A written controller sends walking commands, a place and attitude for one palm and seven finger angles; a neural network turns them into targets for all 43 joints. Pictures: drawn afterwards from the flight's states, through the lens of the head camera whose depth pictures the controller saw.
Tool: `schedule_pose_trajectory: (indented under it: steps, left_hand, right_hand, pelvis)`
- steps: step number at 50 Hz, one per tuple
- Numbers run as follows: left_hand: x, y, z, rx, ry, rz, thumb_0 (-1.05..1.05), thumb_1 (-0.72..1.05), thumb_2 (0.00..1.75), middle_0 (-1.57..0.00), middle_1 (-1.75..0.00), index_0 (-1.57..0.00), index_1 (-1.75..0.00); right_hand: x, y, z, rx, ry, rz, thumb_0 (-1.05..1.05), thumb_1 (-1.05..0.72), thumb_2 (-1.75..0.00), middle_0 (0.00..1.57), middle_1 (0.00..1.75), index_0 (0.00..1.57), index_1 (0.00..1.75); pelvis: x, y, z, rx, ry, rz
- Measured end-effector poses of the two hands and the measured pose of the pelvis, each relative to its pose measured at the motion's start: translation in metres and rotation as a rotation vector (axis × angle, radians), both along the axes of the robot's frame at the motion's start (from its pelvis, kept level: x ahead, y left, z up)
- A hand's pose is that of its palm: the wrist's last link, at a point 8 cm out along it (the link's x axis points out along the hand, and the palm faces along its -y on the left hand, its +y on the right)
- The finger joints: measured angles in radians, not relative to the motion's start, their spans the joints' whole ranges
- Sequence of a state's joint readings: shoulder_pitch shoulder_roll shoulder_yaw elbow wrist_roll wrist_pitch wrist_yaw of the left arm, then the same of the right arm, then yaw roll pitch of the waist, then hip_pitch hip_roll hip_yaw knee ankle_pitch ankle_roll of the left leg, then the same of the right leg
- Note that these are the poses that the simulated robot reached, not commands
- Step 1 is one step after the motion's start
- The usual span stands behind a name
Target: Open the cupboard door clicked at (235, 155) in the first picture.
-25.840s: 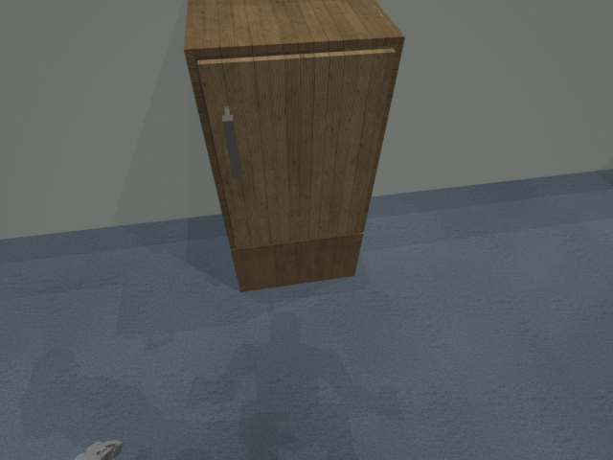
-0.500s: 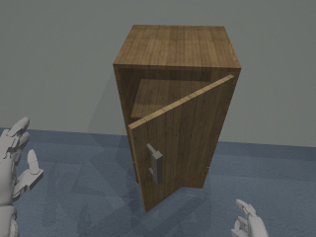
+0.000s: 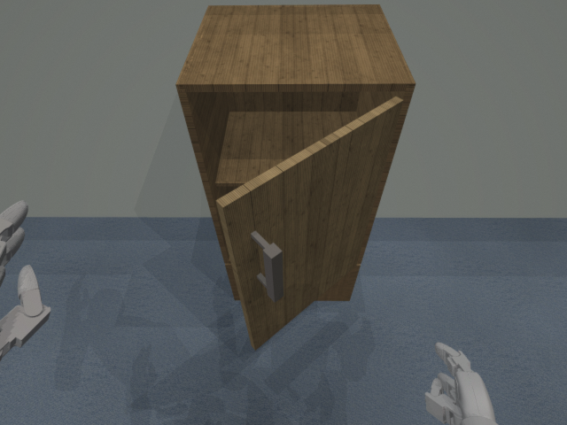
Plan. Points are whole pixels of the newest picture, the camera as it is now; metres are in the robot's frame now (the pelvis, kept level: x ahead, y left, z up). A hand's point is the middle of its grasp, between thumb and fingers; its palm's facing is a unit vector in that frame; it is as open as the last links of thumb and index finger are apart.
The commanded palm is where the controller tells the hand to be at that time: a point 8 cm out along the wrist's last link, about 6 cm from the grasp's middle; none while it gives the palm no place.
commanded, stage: step back with the hand held close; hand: left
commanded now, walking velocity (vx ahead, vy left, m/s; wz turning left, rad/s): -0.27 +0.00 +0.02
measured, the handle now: (266, 267) +0.38 +0.06 -0.05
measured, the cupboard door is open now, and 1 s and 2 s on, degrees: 41 41 41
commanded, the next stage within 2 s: stop stepping back and stand still in 1.24 s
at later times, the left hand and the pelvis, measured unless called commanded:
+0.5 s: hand out of the picture +0.11 +0.28 +0.15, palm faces +0.49 -0.71 -0.50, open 7.4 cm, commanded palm +0.05 +0.31 +0.17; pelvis -0.07 +0.00 -0.02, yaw +5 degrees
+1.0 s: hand out of the picture +0.01 +0.28 +0.15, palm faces +0.53 -0.70 -0.48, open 7.4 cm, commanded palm -0.05 +0.31 +0.17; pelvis -0.14 -0.01 -0.02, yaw +8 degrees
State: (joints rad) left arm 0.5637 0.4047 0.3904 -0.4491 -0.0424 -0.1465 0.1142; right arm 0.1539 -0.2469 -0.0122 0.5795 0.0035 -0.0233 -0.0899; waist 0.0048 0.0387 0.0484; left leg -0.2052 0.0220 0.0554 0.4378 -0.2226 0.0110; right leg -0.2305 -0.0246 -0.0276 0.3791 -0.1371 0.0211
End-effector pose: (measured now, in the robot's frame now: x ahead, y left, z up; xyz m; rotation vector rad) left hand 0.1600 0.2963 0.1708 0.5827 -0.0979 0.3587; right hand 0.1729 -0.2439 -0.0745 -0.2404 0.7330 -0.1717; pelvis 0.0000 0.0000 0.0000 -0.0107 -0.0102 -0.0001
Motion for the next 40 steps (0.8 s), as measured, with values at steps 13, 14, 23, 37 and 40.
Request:
schedule_pose_trajectory:
  steps: [13,14,23,37,40]
  left_hand:
    - [-0.049,0.011,-0.002,0.020,-0.087,0.025,0.02,0.89,0.90,-0.21,-0.30,-0.22,-0.30]
    - [-0.052,0.012,-0.002,0.020,-0.094,0.028,0.02,0.89,0.90,-0.21,-0.30,-0.22,-0.30]
    - [-0.085,0.018,0.000,0.055,-0.160,0.050,0.02,0.89,0.90,-0.21,-0.30,-0.22,-0.30]
    - [-0.118,0.011,0.002,0.058,-0.212,0.039,0.02,0.89,0.90,-0.21,-0.30,-0.22,-0.30]
    - [-0.128,0.009,0.007,0.105,-0.220,0.033,0.02,0.89,0.90,-0.21,-0.30,-0.22,-0.30]
  right_hand:
    - [-0.041,0.018,-0.003,0.002,-0.022,0.037,0.01,-0.90,-0.90,0.20,0.30,0.20,0.30]
    - [-0.045,0.019,-0.003,0.000,-0.022,0.041,0.01,-0.90,-0.90,0.20,0.30,0.20,0.30]
    - [-0.073,0.021,-0.011,-0.024,0.003,0.078,0.01,-0.90,-0.90,0.20,0.30,0.20,0.30]
    - [-0.083,0.021,-0.011,-0.019,-0.055,0.110,0.01,-0.90,-0.90,0.20,0.30,0.20,0.30]
    - [-0.088,0.021,-0.012,-0.013,-0.065,0.122,0.01,-0.90,-0.90,0.20,0.30,0.20,0.30]
  pelvis:
    - [-0.043,0.006,-0.010,-0.004,-0.014,0.008]
    - [-0.046,0.006,-0.011,-0.006,-0.015,0.012]
    - [-0.067,0.004,-0.017,-0.014,-0.019,0.069]
    - [-0.102,0.000,-0.024,0.001,-0.019,0.080]
    - [-0.109,-0.006,-0.027,-0.013,-0.018,0.136]
